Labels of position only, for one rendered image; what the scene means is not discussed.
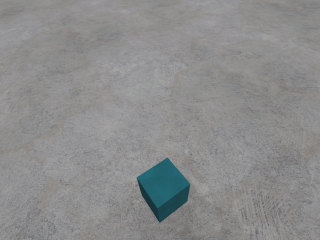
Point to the carton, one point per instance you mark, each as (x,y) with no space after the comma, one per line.
(164,189)

